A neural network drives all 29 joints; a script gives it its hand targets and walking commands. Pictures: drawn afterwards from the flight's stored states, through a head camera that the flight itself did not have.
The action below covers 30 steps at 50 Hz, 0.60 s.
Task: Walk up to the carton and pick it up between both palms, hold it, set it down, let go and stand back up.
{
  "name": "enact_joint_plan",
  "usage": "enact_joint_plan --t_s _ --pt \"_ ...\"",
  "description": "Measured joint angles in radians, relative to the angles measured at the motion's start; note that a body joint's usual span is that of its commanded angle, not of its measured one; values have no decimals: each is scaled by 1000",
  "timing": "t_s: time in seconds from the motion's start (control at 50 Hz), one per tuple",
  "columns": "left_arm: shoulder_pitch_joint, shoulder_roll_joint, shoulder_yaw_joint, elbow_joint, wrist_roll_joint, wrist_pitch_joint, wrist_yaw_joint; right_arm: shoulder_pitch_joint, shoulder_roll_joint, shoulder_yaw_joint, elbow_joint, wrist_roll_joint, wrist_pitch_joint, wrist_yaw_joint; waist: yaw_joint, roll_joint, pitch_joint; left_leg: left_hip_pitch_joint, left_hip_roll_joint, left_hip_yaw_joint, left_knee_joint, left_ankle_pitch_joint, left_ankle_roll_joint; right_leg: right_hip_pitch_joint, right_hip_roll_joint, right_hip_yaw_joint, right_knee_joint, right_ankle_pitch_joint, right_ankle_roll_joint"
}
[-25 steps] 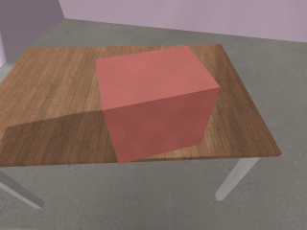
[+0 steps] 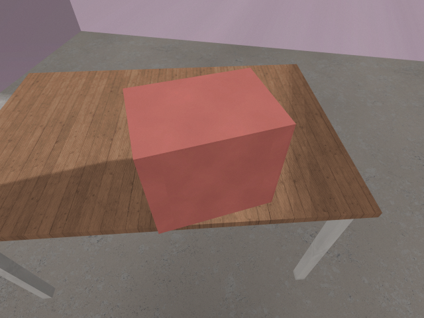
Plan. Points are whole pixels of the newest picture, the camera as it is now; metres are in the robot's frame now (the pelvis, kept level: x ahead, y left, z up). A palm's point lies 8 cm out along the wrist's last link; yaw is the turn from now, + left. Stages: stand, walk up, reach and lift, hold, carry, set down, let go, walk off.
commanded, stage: walk up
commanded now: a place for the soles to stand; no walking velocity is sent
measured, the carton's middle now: (204, 150) +0.50 +0.02 +0.01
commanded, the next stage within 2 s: none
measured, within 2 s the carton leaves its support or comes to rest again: neither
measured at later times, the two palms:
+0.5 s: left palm out of the picture +0.12 +0.20 -0.11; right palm out of the picture +0.12 -0.33 -0.14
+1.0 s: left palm (106, 300) +0.20 +0.23 -0.12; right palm (346, 274) +0.24 -0.29 -0.13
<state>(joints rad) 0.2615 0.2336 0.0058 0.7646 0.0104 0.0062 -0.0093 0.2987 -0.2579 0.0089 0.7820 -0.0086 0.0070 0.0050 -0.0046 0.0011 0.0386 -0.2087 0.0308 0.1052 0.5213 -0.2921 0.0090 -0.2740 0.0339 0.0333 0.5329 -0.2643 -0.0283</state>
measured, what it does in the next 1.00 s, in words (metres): walks ahead: right foot, then left foot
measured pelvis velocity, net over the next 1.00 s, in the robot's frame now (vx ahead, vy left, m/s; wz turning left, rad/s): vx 0.11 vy -0.03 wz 0.02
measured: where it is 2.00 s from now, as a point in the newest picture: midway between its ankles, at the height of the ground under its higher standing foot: outside the picture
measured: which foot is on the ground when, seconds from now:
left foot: down 0.00-0.26, up 0.28-0.66, down 0.68-1.00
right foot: down 0.00-0.02, up 0.04-0.24, down 0.26-1.00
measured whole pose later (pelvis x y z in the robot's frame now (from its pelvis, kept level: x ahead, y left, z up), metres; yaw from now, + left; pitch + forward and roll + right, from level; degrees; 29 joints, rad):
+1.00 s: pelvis +0.11 -0.03 -0.02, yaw +1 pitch -3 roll -1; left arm 0.27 0.26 0.01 0.69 0.00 0.02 0.01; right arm 0.15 -0.30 -0.02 0.71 0.00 0.08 0.00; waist -0.01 0.05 0.13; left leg -0.45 0.04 -0.01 0.68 -0.23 -0.01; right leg -0.24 0.02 -0.03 0.70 -0.39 -0.02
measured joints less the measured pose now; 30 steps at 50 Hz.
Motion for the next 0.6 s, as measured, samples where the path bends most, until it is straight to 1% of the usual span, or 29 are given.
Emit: enact_joint_plan --t_s 0.04,0.08,0.1,0.14,0.18,0.22,0.26,0.28,0.3,0.32,0.34,0.38,0.44,0.48,0.54,0.6 --pt "20 3 7 12 7 0 -12 26 -2 -3 -6 -18 -14 4 8 -3 -13 7 3 12 10 -31 5 -27 3 6 76 -118 -1" --pt "48 7 14 21 19 7 -22 55 -8 -7 -2 -28 -25 1 5 2 -25 25 16 29 -3 -23 10 -68 -5 -22 181 -164 15" --pt "61 11 16 25 27 8 -27 68 -11 -11 5 -32 -28 -3 2 4 -26 38 22 35 -11 -20 9 -86 -14 -34 223 -164 20" --pt "81 19 24 29 35 6 -33 92 -15 -23 20 -38 -31 -9 -6 4 -18 68 34 42 -32 -24 -2 -111 -33 -45 256 -164 30" --pt "97 27 31 25 38 1 -38 118 -20 -34 34 -40 -31 -8 -14 6 -8 91 49 44 -43 -32 -15 -122 -53 -52 231 -140 34" --pt "116 33 36 10 33 -12 -40 140 -29 -40 46 -37 -23 -4 -21 7 3 103 66 44 -20 -59 -21 -104 -67 -62 152 -68 32" --pt "142 43 42 -15 30 -32 -34 161 -36 -41 54 -35 -12 1 -21 5 9 82 86 36 73 -127 -15 -72 -63 -67 79 9 28" --pt "145 39 44 -21 31 -39 -27 165 -43 -43 62 -36 -4 4 -19 22 16 54 101 11 152 -171 0 -79 -46 -79 109 32 17" --pt "147 32 42 -25 32 -41 -18 165 -49 -44 71 -37 9 6 -15 37 21 10 92 -35 254 -223 5 -87 -34 -92 146 12 6" --pt "147 22 36 -26 31 -39 -6 164 -55 -45 75 -38 25 7 -11 51 24 -39 71 -72 362 -252 3 -80 -28 -102 162 -15 -2" --pt "150 10 31 -28 29 -33 7 163 -58 -45 75 -38 41 8 -6 61 27 -88 50 -90 457 -258 0 -66 -24 -107 160 -40 -1" --pt "156 -12 22 -25 30 -26 28 154 -62 -48 66 -37 56 9 4 74 39 -166 18 -97 563 -211 -11 -22 -24 -114 125 -41 -4" --pt "167 -32 9 -15 40 -30 40 133 -60 -55 36 -39 50 15 15 89 57 -251 14 -98 580 -133 -30 48 -22 -121 61 -34 -4" --pt "166 -40 4 -3 42 -30 45 108 -56 -57 14 -40 50 18 17 93 72 -297 16 -117 578 -91 -45 81 -24 -122 37 -35 -1" --pt "148 -42 5 11 43 -23 49 53 -44 -52 -10 -32 61 17 16 81 92 -331 16 -160 540 -42 -59 103 -38 -118 36 -51 7" --pt "104 -27 7 9 34 -14 39 5 -28 -42 -33 -23 53 16 8 62 106 -306 27 -161 399 41 -44 101 -60 -122 66 -79 19"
